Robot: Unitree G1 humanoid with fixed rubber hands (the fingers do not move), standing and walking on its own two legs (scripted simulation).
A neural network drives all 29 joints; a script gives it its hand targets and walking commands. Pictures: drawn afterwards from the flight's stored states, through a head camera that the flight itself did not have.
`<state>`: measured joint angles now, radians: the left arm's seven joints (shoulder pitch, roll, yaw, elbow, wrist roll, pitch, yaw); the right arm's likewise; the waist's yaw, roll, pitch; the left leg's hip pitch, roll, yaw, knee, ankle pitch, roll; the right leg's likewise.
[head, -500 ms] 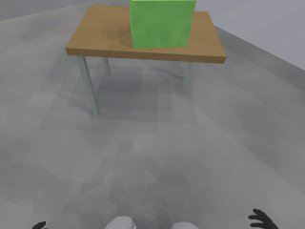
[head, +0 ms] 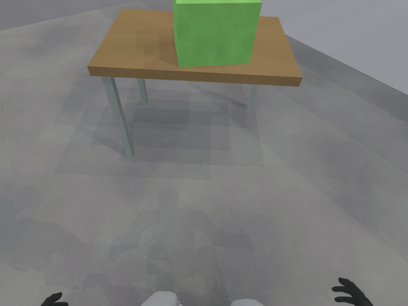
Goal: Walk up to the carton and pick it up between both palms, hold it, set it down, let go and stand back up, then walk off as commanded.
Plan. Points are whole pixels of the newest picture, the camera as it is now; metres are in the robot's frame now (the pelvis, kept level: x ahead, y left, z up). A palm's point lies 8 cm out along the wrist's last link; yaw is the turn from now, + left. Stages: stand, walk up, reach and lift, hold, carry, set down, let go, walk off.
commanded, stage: stand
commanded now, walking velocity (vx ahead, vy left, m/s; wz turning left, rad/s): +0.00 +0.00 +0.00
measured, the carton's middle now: (212, 25) +1.13 -0.02 +0.02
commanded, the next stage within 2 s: none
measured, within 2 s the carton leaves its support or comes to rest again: neither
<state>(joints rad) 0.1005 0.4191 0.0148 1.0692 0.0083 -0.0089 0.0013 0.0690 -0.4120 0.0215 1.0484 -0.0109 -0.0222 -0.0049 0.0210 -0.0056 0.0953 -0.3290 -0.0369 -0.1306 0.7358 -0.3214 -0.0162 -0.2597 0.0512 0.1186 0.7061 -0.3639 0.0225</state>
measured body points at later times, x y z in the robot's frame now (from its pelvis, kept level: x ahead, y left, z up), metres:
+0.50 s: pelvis +0.00 +0.00 +0.00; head +0.00 +0.02 +0.45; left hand +0.10 +0.33 -0.12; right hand +0.12 -0.32 -0.10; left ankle +0.05 +0.13 -0.71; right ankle +0.02 -0.14 -0.71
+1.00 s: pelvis +0.00 +0.00 +0.00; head +0.00 +0.02 +0.45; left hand +0.08 +0.33 -0.12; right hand +0.12 -0.32 -0.10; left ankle +0.05 +0.13 -0.71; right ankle +0.02 -0.14 -0.71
